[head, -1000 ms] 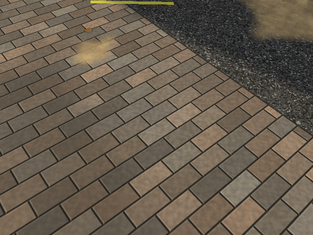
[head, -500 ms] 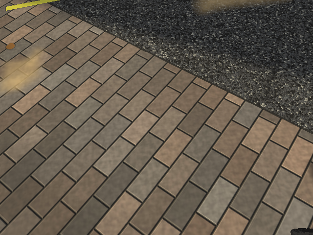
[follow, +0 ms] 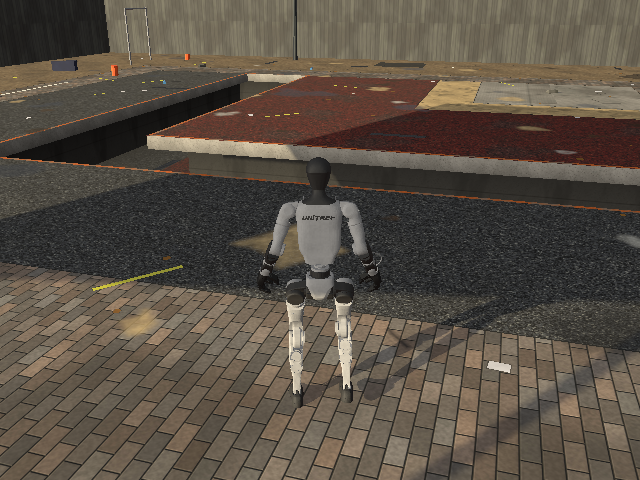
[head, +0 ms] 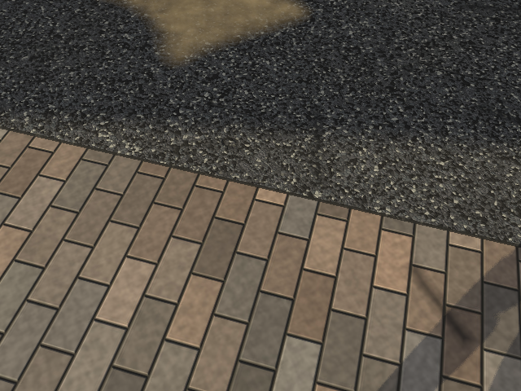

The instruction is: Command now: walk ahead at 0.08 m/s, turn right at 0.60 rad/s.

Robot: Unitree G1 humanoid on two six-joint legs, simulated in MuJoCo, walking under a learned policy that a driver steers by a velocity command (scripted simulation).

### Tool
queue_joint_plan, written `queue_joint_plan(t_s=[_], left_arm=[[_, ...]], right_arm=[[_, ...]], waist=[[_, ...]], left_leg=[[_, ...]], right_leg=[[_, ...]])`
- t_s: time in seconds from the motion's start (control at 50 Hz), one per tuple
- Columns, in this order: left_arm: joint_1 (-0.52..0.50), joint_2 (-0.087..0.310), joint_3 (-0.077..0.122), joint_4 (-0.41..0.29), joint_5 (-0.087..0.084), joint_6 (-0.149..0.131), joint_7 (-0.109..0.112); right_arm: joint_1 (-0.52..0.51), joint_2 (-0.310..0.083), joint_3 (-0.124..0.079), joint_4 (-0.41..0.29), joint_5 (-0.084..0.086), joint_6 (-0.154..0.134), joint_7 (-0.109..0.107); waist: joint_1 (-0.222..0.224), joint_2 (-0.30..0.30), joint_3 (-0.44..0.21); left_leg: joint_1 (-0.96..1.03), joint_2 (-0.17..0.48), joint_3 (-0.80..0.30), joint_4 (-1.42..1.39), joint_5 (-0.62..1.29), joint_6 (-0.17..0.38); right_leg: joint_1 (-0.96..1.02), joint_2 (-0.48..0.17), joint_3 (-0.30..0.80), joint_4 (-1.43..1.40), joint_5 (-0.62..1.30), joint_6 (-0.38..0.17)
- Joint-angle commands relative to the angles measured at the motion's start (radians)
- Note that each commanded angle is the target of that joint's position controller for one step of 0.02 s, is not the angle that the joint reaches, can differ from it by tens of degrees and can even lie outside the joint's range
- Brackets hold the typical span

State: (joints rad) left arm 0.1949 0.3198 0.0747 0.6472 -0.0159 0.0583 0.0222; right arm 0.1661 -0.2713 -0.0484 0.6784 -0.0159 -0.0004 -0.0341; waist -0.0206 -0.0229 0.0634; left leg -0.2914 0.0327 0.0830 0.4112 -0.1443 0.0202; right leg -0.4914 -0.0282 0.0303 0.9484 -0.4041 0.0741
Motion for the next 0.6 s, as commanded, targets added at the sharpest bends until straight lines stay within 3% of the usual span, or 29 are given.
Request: queue_joint_plan(t_s=[0.02,0.08,0.12,0.14,0.16,0.18,0.2,0.22,0.24,0.26,0.28,0.32,0.4,0.52,0.6], left_arm=[[-0.022,0.061,0.012,-0.088,0.001,-0.015,-0.013],[-0.01,0.077,0.022,-0.095,0.0,-0.006,-0.029],[0.042,0.08,0.033,-0.078,0.001,-0.004,-0.036],[0.084,0.107,0.047,-0.065,0.001,-0.004,-0.03],[0.117,0.205,0.073,-0.074,0.001,-0.008,-0.013],[0.086,0.283,0.082,-0.107,0.028,-0.021,-0.01],[0.092,0.223,0.069,-0.104,0.042,-0.042,-0.016],[0.055,0.19,0.055,-0.095,0.036,-0.057,-0.016],[0.003,0.162,0.049,-0.098,0.017,-0.06,-0.013],[-0.031,0.141,0.039,-0.103,0.002,-0.058,-0.008],[-0.04,0.134,0.032,-0.105,0.004,-0.055,-0.002],[-0.035,0.133,0.03,-0.102,0.013,-0.051,0.006],[-0.013,0.151,0.038,-0.09,0.007,-0.042,0.016],[-0.032,0.167,0.046,-0.094,0.007,-0.026,0.009],[-0.068,0.161,0.047,-0.1,-0.008,-0.017,0.005]], right_arm=[[-0.042,-0.192,-0.06,-0.058,0.009,-0.007,0.003],[-0.046,-0.209,-0.067,-0.045,0.028,-0.002,0.012],[-0.056,-0.2,-0.066,-0.034,0.046,0.003,0.012],[-0.012,-0.165,-0.058,-0.014,0.041,0.004,0.014],[0.011,-0.099,-0.039,-0.024,0.004,0.006,0.021],[-0.056,-0.098,-0.033,-0.091,-0.015,0.003,0.013],[-0.11,-0.145,-0.049,-0.092,0.0,0.001,0.005],[-0.103,-0.161,-0.057,-0.085,0.014,0.002,0.003],[-0.075,-0.161,-0.063,-0.061,0.01,0.004,-0.004],[-0.065,-0.167,-0.066,-0.054,0.002,0.007,-0.01],[-0.056,-0.16,-0.066,-0.05,-0.001,0.006,-0.008],[-0.04,-0.141,-0.062,-0.045,0.007,0.003,-0.001],[-0.093,-0.109,-0.049,-0.062,0.011,0.002,0.003],[-0.118,-0.111,-0.049,-0.076,0.02,-0.01,0.018],[-0.075,-0.112,-0.054,-0.073,0.026,-0.026,0.033]], waist=[[-0.008,0.187,-0.153],[0.006,0.192,-0.151],[0.043,0.172,-0.153],[0.051,0.113,-0.157],[0.038,-0.15,-0.143],[0.043,-0.286,-0.133],[0.093,-0.173,-0.162],[0.058,-0.143,-0.137],[0.033,-0.095,-0.132],[0.021,-0.103,-0.128],[0.012,-0.116,-0.14],[0.005,-0.105,-0.169],[0.03,-0.103,-0.161],[0.044,-0.121,-0.154],[0.02,-0.133,-0.165]], left_leg=[[0.13,0.257,-0.156,-0.144,0.148,0.211],[0.134,0.28,-0.13,-0.103,0.153,0.187],[0.09,0.259,-0.08,-0.015,0.094,0.125],[0.011,0.221,-0.026,0.084,0.006,0.061],[-0.2,0.106,0.085,0.375,-0.27,-0.044],[-0.418,-0.025,0.005,0.601,-0.519,-0.093],[-0.428,-0.01,-0.112,0.719,-0.498,-0.085],[-0.428,0.007,-0.14,0.738,-0.411,-0.07],[-0.424,0.019,-0.149,0.72,-0.334,-0.071],[-0.412,0.02,-0.151,0.708,-0.283,-0.08],[-0.368,0.006,-0.144,0.73,-0.244,-0.09],[-0.332,-0.016,-0.139,0.716,-0.199,-0.104],[-0.315,-0.036,-0.152,0.527,-0.184,-0.118],[-0.189,-0.07,-0.175,0.346,-0.231,-0.104],[-0.07,-0.084,-0.171,0.145,-0.185,-0.076]], right_leg=[[0.058,-0.015,-0.036,-0.12,0.039,-0.015],[0.129,-0.006,-0.061,-0.251,0.083,-0.048],[0.254,0.025,-0.088,-0.425,0.195,-0.095],[0.367,0.029,-0.05,-0.504,0.264,-0.13],[0.498,-0.175,0.251,-0.608,0.486,-0.213],[0.473,-0.356,0.52,-0.612,0.591,-0.414],[0.449,-0.33,0.489,-0.634,0.533,-0.437],[0.428,-0.275,0.406,-0.626,0.503,-0.382],[0.42,-0.224,0.349,-0.614,0.47,-0.327],[0.406,-0.203,0.321,-0.606,0.511,-0.305],[0.379,-0.181,0.3,-0.6,0.579,-0.303],[0.381,-0.159,0.281,-0.588,0.638,-0.308],[0.411,-0.143,0.321,-0.566,0.599,-0.305],[0.36,-0.137,0.443,-0.528,0.573,-0.313],[0.362,-0.102,0.508,-0.479,0.617,-0.283]])
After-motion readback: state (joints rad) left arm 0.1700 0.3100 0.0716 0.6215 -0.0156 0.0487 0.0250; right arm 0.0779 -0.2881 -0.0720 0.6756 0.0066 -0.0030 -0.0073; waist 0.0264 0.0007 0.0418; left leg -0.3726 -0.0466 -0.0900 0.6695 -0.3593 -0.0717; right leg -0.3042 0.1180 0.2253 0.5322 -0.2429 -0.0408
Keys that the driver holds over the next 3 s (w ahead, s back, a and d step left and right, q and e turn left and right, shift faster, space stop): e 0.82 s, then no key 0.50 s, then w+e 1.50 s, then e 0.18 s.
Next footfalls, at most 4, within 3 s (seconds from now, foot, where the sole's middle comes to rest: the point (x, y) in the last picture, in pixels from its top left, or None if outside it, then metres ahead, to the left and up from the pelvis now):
0.14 right None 0.06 -0.14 -0.78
0.64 left None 0.14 0.06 -0.78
1.06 right None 0.00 -0.16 -0.78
1.38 left None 0.12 0.04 -0.78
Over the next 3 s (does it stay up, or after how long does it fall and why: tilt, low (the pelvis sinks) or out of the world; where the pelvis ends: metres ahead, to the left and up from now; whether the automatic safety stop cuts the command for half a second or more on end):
stays up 0.32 -0.75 0.00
